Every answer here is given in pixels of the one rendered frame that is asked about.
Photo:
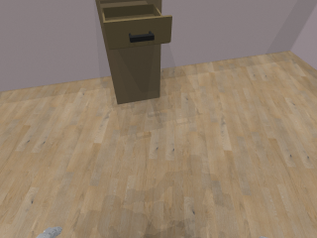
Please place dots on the cabinet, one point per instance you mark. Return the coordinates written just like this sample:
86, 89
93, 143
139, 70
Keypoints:
135, 71

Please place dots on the drawer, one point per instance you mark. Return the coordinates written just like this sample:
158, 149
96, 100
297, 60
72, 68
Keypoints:
120, 21

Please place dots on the handle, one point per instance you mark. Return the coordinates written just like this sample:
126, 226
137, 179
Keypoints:
141, 38

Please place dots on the robot left hand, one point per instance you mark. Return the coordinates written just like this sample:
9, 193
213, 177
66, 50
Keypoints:
50, 232

